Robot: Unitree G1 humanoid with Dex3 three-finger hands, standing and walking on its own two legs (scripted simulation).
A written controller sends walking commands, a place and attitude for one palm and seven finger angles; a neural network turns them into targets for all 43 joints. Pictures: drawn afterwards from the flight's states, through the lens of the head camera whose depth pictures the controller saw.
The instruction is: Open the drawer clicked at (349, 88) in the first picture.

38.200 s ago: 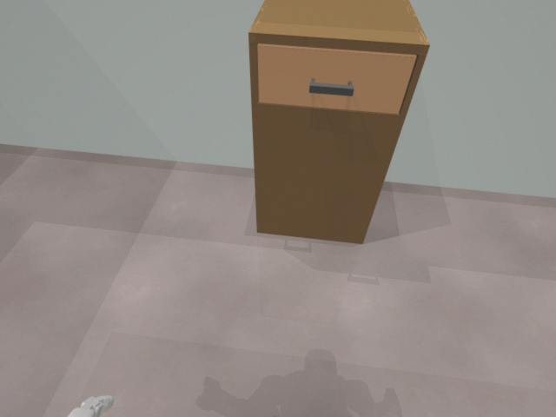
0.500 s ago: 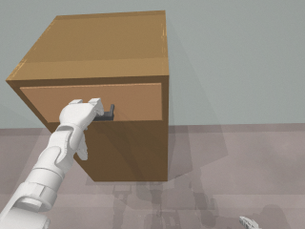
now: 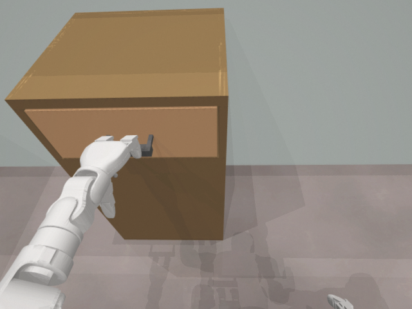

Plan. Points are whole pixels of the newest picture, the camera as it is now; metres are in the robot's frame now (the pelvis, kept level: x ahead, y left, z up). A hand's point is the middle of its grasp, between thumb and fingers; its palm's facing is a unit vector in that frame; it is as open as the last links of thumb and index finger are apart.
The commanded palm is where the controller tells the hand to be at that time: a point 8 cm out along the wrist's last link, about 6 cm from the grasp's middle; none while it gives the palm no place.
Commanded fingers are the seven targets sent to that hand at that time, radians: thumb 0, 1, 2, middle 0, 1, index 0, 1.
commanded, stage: lower the fingers behind the handle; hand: left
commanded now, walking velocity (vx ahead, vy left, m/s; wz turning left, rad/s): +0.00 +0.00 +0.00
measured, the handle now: (127, 144) +0.48 +0.24 +0.01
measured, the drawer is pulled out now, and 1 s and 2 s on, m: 0.00 0.00 0.01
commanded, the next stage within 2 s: close the thumb around the handle in 1.46 s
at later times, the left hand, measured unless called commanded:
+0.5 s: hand (115, 159) +0.41 +0.24 +0.03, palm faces -0.13 -0.02 -0.99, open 14.0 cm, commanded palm +0.38 +0.24 +0.08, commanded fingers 0.00 -0.50 0.30 -0.30 -1.20 -0.30 -1.20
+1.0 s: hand (123, 167) +0.41 +0.23 +0.00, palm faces -0.05 -0.01 -1.00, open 13.9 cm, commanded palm +0.38 +0.24 +0.04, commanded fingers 0.00 -0.50 0.30 -0.30 -1.20 -0.30 -1.20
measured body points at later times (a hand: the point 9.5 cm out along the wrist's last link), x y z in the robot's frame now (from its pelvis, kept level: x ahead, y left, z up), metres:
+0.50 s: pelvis +0.00 +0.00 -0.01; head +0.05 -0.01 +0.44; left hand +0.41 +0.24 +0.09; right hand +0.08 -0.26 -0.14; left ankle -0.04 +0.11 -0.73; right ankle +0.02 -0.11 -0.73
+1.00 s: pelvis +0.00 +0.01 -0.01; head +0.07 -0.01 +0.43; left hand +0.41 +0.23 +0.05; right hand +0.09 -0.25 -0.15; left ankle -0.04 +0.11 -0.73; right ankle +0.02 -0.11 -0.73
